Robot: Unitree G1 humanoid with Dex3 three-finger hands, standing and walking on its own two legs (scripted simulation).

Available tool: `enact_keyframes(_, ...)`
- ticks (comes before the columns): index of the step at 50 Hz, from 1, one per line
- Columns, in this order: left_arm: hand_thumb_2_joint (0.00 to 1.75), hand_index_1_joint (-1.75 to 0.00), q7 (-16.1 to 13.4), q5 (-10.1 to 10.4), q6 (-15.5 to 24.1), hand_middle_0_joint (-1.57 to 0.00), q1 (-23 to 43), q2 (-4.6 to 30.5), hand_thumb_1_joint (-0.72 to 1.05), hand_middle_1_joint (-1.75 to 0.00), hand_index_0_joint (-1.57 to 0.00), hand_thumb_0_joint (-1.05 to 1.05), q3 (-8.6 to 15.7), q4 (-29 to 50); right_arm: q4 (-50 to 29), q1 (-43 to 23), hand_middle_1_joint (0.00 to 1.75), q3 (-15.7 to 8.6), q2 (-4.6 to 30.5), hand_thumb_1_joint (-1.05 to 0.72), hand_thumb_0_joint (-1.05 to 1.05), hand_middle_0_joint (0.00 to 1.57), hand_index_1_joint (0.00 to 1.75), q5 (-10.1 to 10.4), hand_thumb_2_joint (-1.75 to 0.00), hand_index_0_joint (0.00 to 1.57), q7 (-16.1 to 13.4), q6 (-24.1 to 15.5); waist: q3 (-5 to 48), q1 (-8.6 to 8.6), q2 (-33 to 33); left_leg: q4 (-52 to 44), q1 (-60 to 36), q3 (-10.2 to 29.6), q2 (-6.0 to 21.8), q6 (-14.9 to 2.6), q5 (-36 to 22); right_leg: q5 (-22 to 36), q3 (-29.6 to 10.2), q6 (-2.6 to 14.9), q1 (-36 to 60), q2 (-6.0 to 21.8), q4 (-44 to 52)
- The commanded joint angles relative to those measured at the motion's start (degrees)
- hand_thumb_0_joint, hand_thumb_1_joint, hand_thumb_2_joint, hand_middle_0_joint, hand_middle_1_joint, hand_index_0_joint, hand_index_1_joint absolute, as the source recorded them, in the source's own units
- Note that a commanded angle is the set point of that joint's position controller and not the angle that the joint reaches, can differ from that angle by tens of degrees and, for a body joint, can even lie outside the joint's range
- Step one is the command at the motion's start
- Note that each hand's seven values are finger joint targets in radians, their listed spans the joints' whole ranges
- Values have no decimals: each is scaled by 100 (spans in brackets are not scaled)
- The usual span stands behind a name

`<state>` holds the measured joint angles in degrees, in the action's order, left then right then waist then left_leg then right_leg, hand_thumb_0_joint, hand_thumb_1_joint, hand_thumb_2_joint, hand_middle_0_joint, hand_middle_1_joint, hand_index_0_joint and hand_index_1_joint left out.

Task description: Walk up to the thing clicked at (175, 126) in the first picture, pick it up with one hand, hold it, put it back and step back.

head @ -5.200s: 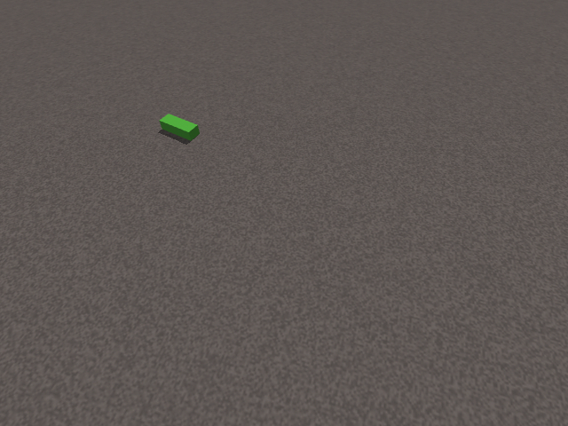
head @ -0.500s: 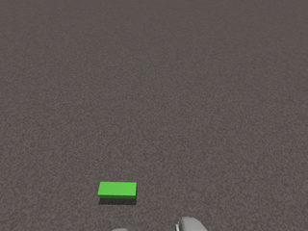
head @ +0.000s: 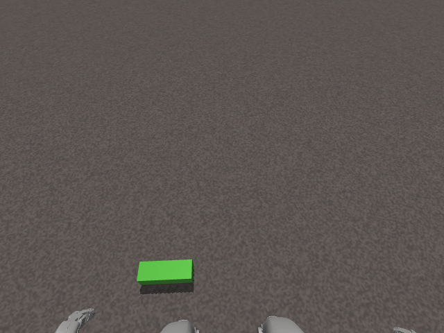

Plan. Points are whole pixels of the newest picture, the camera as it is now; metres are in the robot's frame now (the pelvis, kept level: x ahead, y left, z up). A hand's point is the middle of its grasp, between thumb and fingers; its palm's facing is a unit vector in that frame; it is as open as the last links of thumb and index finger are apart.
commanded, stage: walk up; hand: left
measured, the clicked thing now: (166, 272) +0.43 +0.26 -0.71
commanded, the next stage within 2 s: stand in 1.62 s
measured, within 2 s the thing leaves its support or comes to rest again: neither
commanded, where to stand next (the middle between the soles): +0.05 -0.05 m, yaw +1 degrees
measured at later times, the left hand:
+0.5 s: hand out of the picture +0.09 +0.24 -0.13, palm faces +0.02 -0.95 -0.30, open 7.4 cm
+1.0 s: hand out of the picture +0.09 +0.26 -0.12, palm faces +0.06 -0.95 -0.31, open 7.4 cm
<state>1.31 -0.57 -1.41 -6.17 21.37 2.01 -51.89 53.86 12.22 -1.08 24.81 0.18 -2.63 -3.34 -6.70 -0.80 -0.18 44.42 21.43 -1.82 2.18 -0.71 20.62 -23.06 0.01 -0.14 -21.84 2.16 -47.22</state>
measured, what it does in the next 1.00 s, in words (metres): stands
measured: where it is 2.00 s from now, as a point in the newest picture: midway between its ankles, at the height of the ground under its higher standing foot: outside the picture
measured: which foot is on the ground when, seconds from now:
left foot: down 0.00-1.00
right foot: down 0.00-1.00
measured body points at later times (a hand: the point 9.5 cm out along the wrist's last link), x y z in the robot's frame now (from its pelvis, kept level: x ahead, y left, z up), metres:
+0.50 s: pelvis +0.00 -0.01 +0.03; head +0.02 -0.01 +0.48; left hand +0.09 +0.29 -0.10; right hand +0.07 -0.33 -0.10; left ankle +0.03 +0.14 -0.70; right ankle +0.02 -0.13 -0.70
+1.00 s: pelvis +0.01 +0.00 +0.04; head +0.03 +0.01 +0.49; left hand +0.09 +0.31 -0.10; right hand +0.13 -0.30 -0.09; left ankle +0.03 +0.14 -0.70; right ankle +0.02 -0.13 -0.70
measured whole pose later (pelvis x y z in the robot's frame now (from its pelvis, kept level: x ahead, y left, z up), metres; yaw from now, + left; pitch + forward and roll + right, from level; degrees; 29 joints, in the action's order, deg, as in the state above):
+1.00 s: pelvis +0.01 +0.00 +0.04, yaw +3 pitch -1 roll +0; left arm 2.0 -0.1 -1.6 -3.1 20.5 2.0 -64.5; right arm 63.7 4.1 0.7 20.6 -0.8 -0.3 -1.9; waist -4.0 0.7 -0.4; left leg 23.7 12.0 2.1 1.1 1.4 10.3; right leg -12.0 3.5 -0.9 -9.6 2.1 -23.1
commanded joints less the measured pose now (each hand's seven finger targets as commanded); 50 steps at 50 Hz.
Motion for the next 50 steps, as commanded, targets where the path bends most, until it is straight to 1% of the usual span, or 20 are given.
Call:
enact_keyframes(1, 90, -30, -101, 94, 62, -20, 276, 1047, 90, -30, -20, 0, 268, 349, -68, 425, 30, -392, 1478, -90, 0, 20, 30, -131, -90, 20, -78, -165, 907, -68, 83, -1773, -911, 2063, 1248, -735, -1051, 987, -352, 287, -561, 121, -78)
enact_keyframes(2, 90, -30, -126, 94, 16, -20, 103, 1228, 90, -30, -20, 0, 332, 198, -158, 34, 30, -414, 1742, -90, 0, 20, 30, -80, -90, 20, -35, -153, 705, 78, 445, -2028, -141, 2570, 1839, -1295, -456, -520, -112, 241, -57, -4, -222)
enact_keyframes(3, 90, -30, -126, 60, 44, -20, -103, 1245, 90, -30, -20, 0, 359, 30, -213, -501, 30, -407, 1718, -90, 0, 20, 30, -95, -90, 20, -9, -132, 493, 299, 461, -1996, 518, 2562, 1848, -1291, -105, -470, -249, 273, 522, 157, 20)
enact_keyframes(4, 90, -30, -106, 29, 112, -20, -220, 1238, 90, -30, -20, 0, 368, -89, -203, -701, 30, -314, 1482, -90, 0, 20, 30, -103, -90, 20, 10, -99, 502, 416, 345, -1775, 820, 1849, 1382, -883, 131, -268, -350, 357, 980, 191, 710)
enact_keyframes(5, 90, -30, -82, 8, 171, -20, -191, 1260, 90, -30, -20, 0, 378, -150, -171, -681, 30, -231, 1204, -90, 0, 20, 30, -85, -90, 20, 34, -55, 446, 397, -22, -1251, 772, 964, 713, -441, -49, -40, -867, 498, 946, 427, 1636)
enact_keyframes(6, 90, -30, -69, -12, 235, -20, -21, 1476, 90, -30, -20, 0, 413, -131, -114, -534, 30, -186, 991, -90, 0, 20, 30, -48, -90, 20, 45, -12, 382, 215, -565, -540, 575, 293, 54, -161, -9, -32, -1795, 701, 545, 901, 2267)
enact_keyframes(7, 90, -30, -54, -10, 253, -20, 146, 1622, 90, -30, -20, 0, 416, -93, -30, -461, 30, -189, 1008, -90, 0, 20, 30, -50, -90, 20, 39, 9, 339, 120, -585, -325, 269, 84, -103, -66, 481, -211, -2231, 943, 124, 1307, 2602)
enact_keyframes(8, 90, -30, -45, -5, 240, -20, 458, 1636, 90, -30, -20, 0, 394, -68, 149, -224, 30, -213, 1024, -90, 0, 20, 30, -51, -90, 20, 60, 19, 352, -25, -479, -432, -211, 120, -57, -61, 598, -506, -2114, 990, -228, 1351, 2645)
enact_keyframes(9, 90, -30, -43, 1, 226, -20, 619, 1482, 90, -30, -20, 0, 348, -66, 246, -178, 30, -205, 994, -90, 0, 20, 30, -47, -90, 20, 100, -2, 328, -128, -242, -922, -591, 153, -15, -60, 154, -408, -1685, 818, -364, 1119, 2536)
enact_keyframes(10, 90, -30, -55, 20, 228, -20, 670, 1358, 90, -30, -20, 0, 307, -75, 291, -220, 30, -202, 977, -90, 0, 20, 30, -46, -90, 20, 123, -30, 449, -116, -167, -1185, -755, 290, 106, -98, -445, 101, -1237, 587, -177, 858, 2355)
enact_keyframes(11, 90, -30, -55, 29, 234, -20, 674, 1258, 90, -30, -20, 0, 269, -112, 305, -288, 30, -182, 959, -90, 0, 20, 30, -44, -90, 20, 139, -44, 580, -61, -228, -1308, -831, 493, 155, -164, -736, 423, -973, 435, -44, 663, 2227)
enact_keyframes(12, 90, -30, -56, 18, 233, -20, 624, 1225, 90, -30, -20, 0, 257, -179, 316, -373, 30, -172, 938, -90, 0, 20, 30, -36, -90, 20, 135, -46, 722, 5, -306, -1433, -785, 626, 274, -214, -771, 550, -828, 379, 214, 563, 2216)
enact_keyframes(14, 90, -30, -42, -6, 220, -20, 593, 1293, 90, -30, -20, 0, 269, -248, 360, -455, 30, -144, 964, -90, 0, 20, 30, -47, -90, 20, 134, -21, 809, 57, -564, -1490, -714, 608, 245, -191, -565, 181, -875, 376, 400, 584, 2401)
enact_keyframes(17, 90, -30, -46, 3, 203, -20, 673, 1257, 90, -30, -20, 0, 263, -366, 486, -485, 30, -118, 878, -90, 0, 20, 30, -46, -90, 20, 137, 8, 806, 33, -581, -1611, -877, 444, 158, -78, -841, 202, -840, 364, 513, 662, 2578)
enact_keyframes(19, 90, -30, -42, 34, 192, -20, 655, 1196, 90, -30, -20, 0, 257, -429, 555, -517, 30, -106, 922, -90, 0, 20, 30, -66, -90, 20, 142, 1, 830, 62, -390, -1755, -923, 529, 233, -85, -988, 233, -720, 327, 563, 603, 2592)
enact_keyframes(24, 90, -30, -39, 67, 169, -20, 673, 1126, 90, -30, -20, 0, 247, -565, 671, -597, 30, -61, 943, -90, 0, 20, 30, -76, -90, 20, 129, -21, 1014, 110, -84, -1969, -911, 631, 359, -86, -1499, 948, -557, 281, 1032, 557, 2478)
enact_keyframes(29, 90, -30, -10, 67, 106, -20, 641, 1066, 90, -30, -20, 0, 228, -694, 705, -804, 30, -63, 994, -90, 0, 20, 30, -87, -90, 20, 124, -17, 767, 156, 172, -2415, -653, 886, 502, -121, -816, 585, -427, 255, 1138, 454, 2592)
enact_keyframes(33, 90, -30, -1, 55, 116, -20, 661, 1061, 90, -30, -20, 0, 223, -793, 723, -831, 30, -60, 969, -90, 0, 20, 30, -79, -90, 20, 118, -36, 948, 146, 211, -2463, -677, 893, 536, -96, -1278, 1238, -329, 201, 1508, 453, 2560)
enact_keyframes(42, 90, -30, -9, 27, 117, -20, 647, 1046, 90, -30, -20, 0, 209, -889, 691, -973, 30, -116, 951, -90, 0, 20, 30, -70, -90, 20, 119, -4, 974, 103, 108, -2543, -864, 878, 530, -91, -1528, 1394, -209, 141, 1569, 488, 2745)
enact_keyframes(50, 90, -30, -31, 20, 145, -20, 573, 1046, 90, -30, -20, 0, 225, -888, 656, -1005, 30, -113, 874, -90, 0, 20, 30, -62, -90, 20, 130, 17, 1190, 110, 0, -2374, -1180, 750, 494, -67, -2158, 1751, -171, 122, 1662, 559, 2805)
